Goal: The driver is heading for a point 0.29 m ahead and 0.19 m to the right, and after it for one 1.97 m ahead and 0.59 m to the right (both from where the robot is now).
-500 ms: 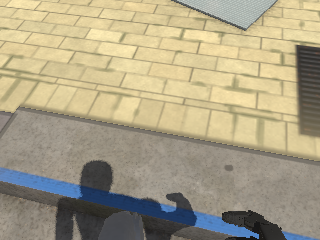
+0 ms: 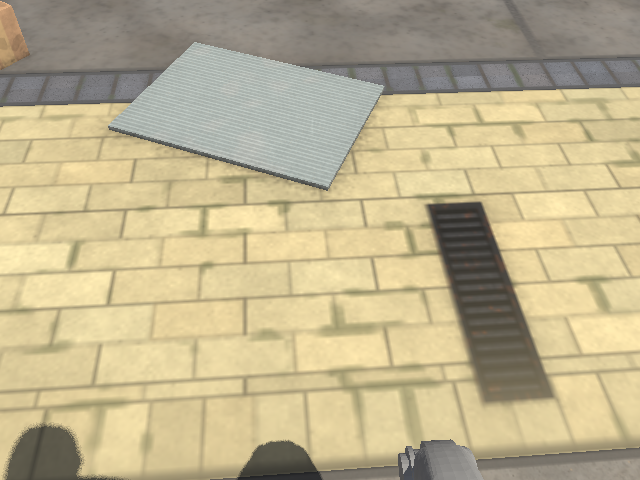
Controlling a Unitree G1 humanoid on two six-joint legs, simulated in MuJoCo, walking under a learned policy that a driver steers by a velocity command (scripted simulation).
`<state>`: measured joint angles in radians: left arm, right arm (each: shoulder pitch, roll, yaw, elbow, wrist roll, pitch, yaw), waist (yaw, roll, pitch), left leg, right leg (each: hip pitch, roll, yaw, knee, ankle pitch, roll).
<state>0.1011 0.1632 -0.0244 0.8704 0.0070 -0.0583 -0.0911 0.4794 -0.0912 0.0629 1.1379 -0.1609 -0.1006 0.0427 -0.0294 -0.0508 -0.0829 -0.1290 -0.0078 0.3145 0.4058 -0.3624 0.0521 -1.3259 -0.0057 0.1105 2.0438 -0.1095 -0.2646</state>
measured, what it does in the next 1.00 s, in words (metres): climbs, turning right: right foot 0.14 m higher, then left foot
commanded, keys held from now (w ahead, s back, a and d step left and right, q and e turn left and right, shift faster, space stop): e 0.70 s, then no key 0.30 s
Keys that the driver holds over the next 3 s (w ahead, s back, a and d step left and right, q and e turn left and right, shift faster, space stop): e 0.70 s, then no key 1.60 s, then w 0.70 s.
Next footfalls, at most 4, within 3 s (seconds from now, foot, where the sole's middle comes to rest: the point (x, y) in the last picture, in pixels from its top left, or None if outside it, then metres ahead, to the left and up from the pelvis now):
0.16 right None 0.27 -0.12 -0.63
0.60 left None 0.39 0.09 -0.63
0.94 right None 0.26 -0.13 -0.63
1.22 left None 0.37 0.10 -0.63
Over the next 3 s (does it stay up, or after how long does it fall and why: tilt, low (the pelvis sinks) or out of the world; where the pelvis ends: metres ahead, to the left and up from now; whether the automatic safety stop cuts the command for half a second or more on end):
stays up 0.52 -0.05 0.14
